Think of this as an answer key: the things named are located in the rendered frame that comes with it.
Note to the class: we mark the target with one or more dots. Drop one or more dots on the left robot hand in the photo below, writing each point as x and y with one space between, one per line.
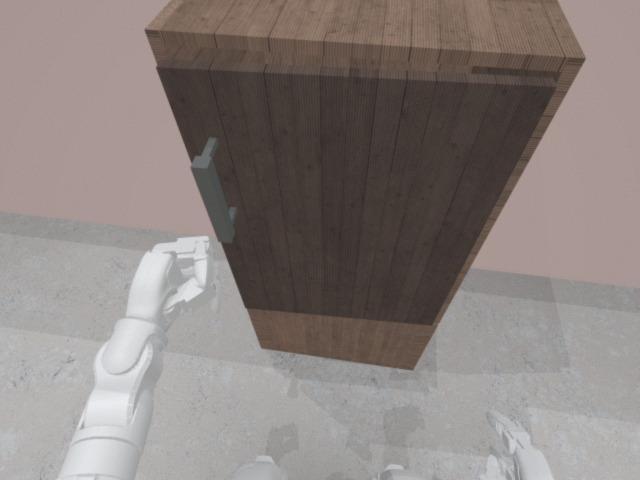
158 277

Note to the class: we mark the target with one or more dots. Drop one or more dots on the robot left shin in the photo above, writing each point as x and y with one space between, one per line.
264 458

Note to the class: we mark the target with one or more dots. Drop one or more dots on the cupboard door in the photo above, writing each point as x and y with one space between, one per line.
360 193

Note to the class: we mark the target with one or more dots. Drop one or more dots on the robot left forearm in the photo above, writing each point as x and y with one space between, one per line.
111 434

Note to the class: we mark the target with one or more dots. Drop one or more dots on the handle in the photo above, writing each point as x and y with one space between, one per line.
207 181

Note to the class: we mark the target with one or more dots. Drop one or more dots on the right robot hand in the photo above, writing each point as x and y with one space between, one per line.
527 462

